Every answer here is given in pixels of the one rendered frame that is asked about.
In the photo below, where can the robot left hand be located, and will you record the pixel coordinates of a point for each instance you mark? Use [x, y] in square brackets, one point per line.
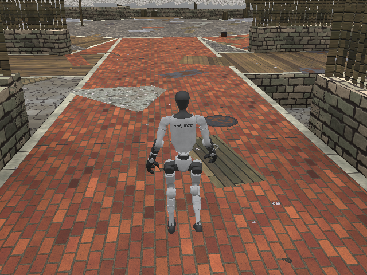
[151, 165]

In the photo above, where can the robot right hand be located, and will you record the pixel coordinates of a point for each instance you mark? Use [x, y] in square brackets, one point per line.
[212, 160]

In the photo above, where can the left robot upper arm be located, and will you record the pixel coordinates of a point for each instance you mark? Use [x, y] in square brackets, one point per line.
[161, 131]

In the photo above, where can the right robot thigh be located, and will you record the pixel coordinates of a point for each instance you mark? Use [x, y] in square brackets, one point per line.
[196, 170]

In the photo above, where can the robot left forearm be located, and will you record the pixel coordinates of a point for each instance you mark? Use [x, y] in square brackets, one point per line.
[153, 153]

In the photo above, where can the robot right foot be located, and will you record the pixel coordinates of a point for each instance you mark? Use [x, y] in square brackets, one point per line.
[198, 228]

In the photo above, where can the robot right forearm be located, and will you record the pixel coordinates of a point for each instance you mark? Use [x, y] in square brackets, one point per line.
[211, 149]

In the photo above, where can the right robot upper arm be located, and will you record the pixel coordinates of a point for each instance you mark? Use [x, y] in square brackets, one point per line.
[200, 120]

